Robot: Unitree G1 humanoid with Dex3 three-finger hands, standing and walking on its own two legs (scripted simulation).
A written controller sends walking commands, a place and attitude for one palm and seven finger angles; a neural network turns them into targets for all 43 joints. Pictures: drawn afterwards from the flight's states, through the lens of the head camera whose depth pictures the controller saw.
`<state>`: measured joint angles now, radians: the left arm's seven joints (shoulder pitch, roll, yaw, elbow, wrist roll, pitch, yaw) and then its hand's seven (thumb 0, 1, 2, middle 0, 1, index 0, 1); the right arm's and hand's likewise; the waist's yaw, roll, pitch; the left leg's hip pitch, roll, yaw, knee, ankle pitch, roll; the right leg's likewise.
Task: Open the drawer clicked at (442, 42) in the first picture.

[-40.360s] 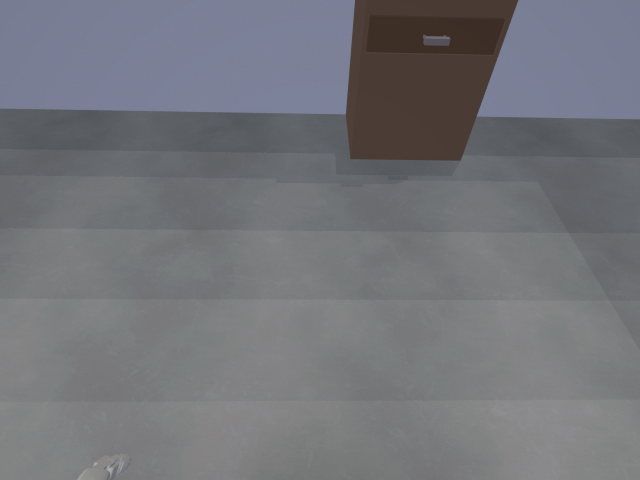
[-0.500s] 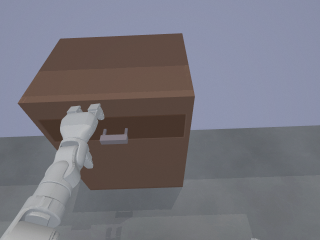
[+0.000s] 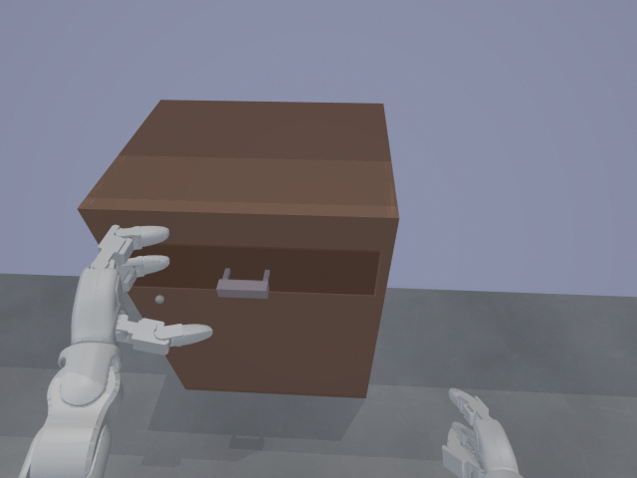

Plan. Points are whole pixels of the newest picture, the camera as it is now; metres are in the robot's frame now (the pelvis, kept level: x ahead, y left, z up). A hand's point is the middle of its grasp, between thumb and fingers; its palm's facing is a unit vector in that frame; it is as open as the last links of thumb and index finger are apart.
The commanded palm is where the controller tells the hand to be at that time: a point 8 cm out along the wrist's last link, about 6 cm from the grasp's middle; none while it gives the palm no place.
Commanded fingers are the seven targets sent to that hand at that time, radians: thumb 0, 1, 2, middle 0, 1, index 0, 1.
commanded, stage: draw the hand back to the body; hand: left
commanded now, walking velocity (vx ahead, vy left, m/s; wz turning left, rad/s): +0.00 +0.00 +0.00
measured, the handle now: (245, 280) +0.52 +0.21 -0.15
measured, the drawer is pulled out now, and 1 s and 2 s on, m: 0.00 0.00 0.00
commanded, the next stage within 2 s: step back with the hand held close in 0.70 s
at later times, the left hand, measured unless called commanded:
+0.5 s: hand (75, 369) +0.17 +0.23 +0.16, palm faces +0.37 -0.84 -0.40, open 8.6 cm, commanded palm +0.12 +0.28 +0.17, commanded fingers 0.00 0.90 0.90 -0.20 -0.30 -0.20 -0.30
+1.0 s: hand (79, 359) +0.18 +0.24 +0.15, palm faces +0.38 -0.82 -0.43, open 7.4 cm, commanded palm +0.12 +0.28 +0.17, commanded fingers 0.00 0.90 0.90 -0.20 -0.30 -0.20 -0.30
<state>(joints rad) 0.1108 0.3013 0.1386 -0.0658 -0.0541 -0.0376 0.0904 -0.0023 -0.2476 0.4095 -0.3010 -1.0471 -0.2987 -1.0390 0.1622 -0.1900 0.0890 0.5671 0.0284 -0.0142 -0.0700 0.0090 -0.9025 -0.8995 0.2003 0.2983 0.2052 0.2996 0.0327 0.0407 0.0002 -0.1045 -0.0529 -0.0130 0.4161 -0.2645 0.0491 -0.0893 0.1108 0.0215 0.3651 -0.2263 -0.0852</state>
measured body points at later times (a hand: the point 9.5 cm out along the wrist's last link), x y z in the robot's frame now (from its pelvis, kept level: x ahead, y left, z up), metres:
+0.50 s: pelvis -0.01 +0.00 +0.00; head -0.03 -0.03 +0.45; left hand +0.14 +0.28 +0.19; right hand +0.19 -0.22 -0.08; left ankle -0.02 +0.09 -0.74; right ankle -0.02 -0.07 -0.74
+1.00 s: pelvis -0.01 +0.00 +0.00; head -0.01 -0.01 +0.45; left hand +0.16 +0.29 +0.17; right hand +0.17 -0.23 -0.08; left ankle -0.02 +0.09 -0.74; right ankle -0.02 -0.07 -0.74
